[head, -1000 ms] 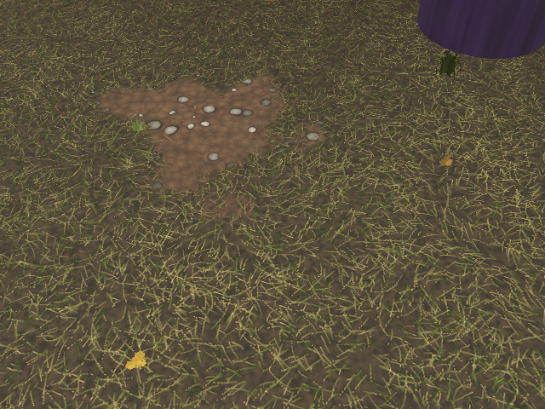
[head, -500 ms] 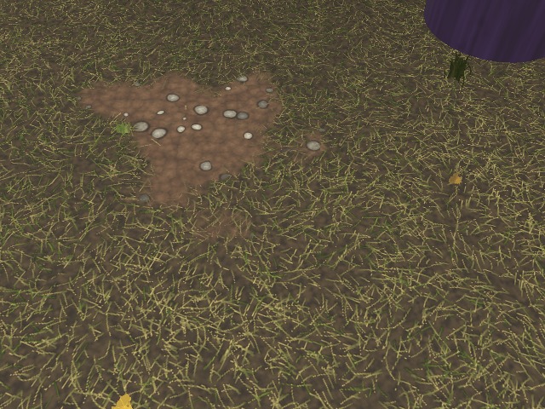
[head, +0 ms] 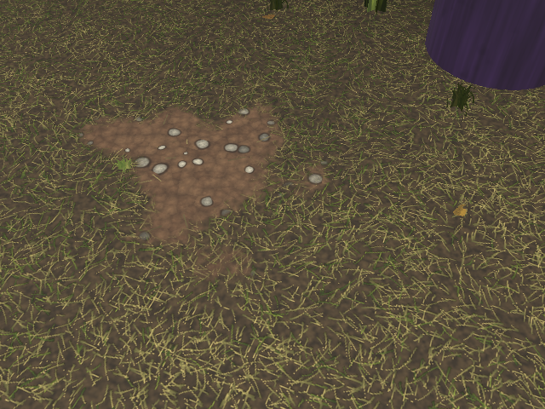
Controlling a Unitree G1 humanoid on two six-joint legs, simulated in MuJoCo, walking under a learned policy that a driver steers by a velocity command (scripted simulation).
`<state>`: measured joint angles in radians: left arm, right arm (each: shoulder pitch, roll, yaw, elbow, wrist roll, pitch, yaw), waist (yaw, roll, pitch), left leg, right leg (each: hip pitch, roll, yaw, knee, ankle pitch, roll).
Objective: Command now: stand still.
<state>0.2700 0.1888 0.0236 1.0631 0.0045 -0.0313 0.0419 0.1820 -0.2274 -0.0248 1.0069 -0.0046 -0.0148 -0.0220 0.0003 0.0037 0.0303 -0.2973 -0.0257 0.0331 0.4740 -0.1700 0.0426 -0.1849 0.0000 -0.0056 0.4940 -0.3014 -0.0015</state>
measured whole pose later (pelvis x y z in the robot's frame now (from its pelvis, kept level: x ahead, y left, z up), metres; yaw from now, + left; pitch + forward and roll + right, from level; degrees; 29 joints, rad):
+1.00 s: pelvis +0.16 -0.02 +0.00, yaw +0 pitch +2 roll +1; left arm 0.52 0.17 0.04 1.08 0.00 -0.09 0.02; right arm -0.02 -0.25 -0.05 0.96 0.03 -0.08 0.03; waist 0.09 0.03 0.01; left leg -0.64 0.07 0.02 0.67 -0.03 0.03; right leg 0.10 0.00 -0.04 0.18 -0.31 -0.02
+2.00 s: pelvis +0.70 -0.03 +0.01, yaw +14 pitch +1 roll -2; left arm 0.19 0.26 0.07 0.91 0.01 -0.07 0.04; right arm 0.12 -0.28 -0.09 0.84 0.01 0.00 0.01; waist 0.02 0.03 0.06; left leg -0.62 0.08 0.02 0.80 -0.12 0.00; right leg -0.16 -0.02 -0.23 0.34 -0.20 -0.03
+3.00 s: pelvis +0.97 +0.13 -0.01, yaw +36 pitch +3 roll +0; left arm 0.47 0.26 0.06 0.93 -0.03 -0.07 0.00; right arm 0.02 -0.25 -0.05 0.64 0.03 -0.07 0.05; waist 0.12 0.02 0.02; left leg -0.54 0.02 0.02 0.52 -0.08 0.05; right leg 0.07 -0.04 -0.02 0.27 -0.40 0.03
